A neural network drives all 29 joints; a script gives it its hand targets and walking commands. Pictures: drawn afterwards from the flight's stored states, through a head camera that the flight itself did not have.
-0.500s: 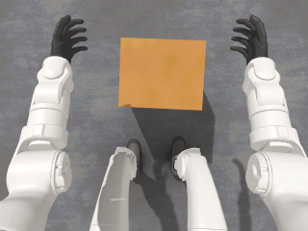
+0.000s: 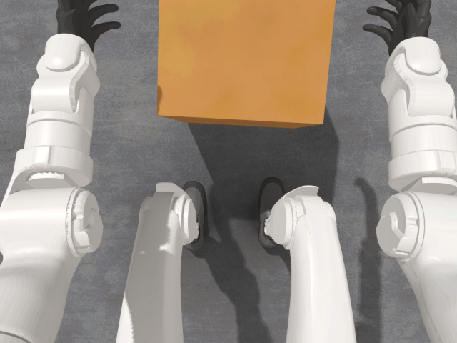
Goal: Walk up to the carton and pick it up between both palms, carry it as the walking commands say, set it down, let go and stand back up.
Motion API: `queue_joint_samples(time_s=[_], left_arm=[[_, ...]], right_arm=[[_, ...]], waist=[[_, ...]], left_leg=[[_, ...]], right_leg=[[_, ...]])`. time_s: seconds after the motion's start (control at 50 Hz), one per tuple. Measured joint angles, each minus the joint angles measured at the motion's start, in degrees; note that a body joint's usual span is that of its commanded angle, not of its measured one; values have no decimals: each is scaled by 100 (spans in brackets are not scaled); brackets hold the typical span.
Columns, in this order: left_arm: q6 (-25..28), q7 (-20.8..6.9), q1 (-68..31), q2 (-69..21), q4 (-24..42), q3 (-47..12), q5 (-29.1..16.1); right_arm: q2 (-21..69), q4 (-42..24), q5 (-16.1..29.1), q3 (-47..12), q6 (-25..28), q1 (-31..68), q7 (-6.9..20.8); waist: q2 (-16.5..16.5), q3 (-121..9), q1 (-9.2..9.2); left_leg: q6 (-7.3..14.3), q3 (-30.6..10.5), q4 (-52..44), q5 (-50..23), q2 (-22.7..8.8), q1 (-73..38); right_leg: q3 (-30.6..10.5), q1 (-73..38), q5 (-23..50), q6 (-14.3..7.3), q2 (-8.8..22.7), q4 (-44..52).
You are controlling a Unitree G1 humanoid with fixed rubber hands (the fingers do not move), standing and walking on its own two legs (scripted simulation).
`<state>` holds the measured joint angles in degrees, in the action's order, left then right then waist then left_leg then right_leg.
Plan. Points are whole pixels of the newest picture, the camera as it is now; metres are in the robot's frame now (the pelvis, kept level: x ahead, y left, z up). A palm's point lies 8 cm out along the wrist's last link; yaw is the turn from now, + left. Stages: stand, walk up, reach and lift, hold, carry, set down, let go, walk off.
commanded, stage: reach and lift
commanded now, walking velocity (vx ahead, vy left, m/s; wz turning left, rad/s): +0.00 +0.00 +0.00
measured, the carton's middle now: (242, 68) +0.54 -0.01 -0.38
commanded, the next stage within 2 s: none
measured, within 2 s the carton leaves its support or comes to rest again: neither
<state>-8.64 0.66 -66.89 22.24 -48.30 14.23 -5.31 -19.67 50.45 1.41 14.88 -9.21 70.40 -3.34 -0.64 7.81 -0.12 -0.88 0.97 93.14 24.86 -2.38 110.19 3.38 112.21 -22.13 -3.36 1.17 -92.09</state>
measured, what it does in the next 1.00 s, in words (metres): lowers itself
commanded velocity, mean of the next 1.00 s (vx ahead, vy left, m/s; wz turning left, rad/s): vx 0.00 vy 0.00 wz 0.00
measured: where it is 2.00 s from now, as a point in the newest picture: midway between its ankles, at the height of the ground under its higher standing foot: (231, 226)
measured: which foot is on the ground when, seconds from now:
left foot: down 0.00-1.00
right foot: down 0.00-1.00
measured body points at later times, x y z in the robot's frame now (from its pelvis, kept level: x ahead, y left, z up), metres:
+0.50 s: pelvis -0.01 +0.01 -0.11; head +0.35 +0.00 +0.14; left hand +0.53 +0.24 -0.27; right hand +0.54 -0.22 -0.27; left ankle +0.12 +0.13 -0.49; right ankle +0.13 -0.09 -0.49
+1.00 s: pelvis +0.00 +0.01 -0.15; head +0.36 +0.01 +0.09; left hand +0.54 +0.23 -0.32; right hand +0.55 -0.23 -0.32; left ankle +0.12 +0.13 -0.49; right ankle +0.13 -0.09 -0.49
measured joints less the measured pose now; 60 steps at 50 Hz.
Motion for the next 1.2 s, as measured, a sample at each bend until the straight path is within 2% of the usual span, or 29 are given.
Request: queue_joint_samples(time_s=[0.14,0.24,0.36,0.42,0.5,0.66,0.86,1.2], left_arm=[[-144,26,-366,301,-50,-274,-394],[-229,231,-717,530,252,-521,-776],[-458,357,-733,563,330,-680,-838],[-425,303,-747,562,266,-692,-838],[-240,154,-798,564,-265,-692,-838],[42,176,-811,557,-486,-808,-837],[118,302,-863,656,-543,-1261,-1025],[131,310,-868,620,-542,-1496,-1175]], right_arm=[[-163,-30,328,1,-180,355,-275],[-414,-796,663,0,-283,562,-434],[-456,-852,919,-178,-573,595,-431],[-457,-288,918,-203,-414,805,-354],[-457,703,919,-203,-82,1030,-159],[-589,1155,918,-202,325,1138,-88],[-742,1165,1056,-204,470,1181,-80],[-741,1165,1179,-448,468,1193,-79]], waist=[[-86,1058,0],[-14,2239,0],[186,2248,0],[193,2222,-1],[100,2102,0],[-38,2216,0],[88,2215,-1],[45,2212,0]], left_leg=[[0,0,923,251,0,100],[0,-1,1420,377,0,-98],[0,-2,2043,521,-1,269],[2,-5,2299,613,-1,316],[24,-5,2579,682,-1,548],[85,-9,3127,742,-1,1072],[116,-9,3436,862,26,1241],[116,-9,3436,862,33,1233]], right_leg=[[-18,124,-214,-38,18,-924],[-31,-49,-315,-61,20,-1425],[-32,338,-437,-103,44,-2046],[-33,371,-513,-103,52,-2276],[-35,567,-560,-86,64,-2506],[-39,1028,-599,-2,85,-2976],[-40,1232,-730,0,118,-3325],[-42,1231,-730,0,118,-3337]])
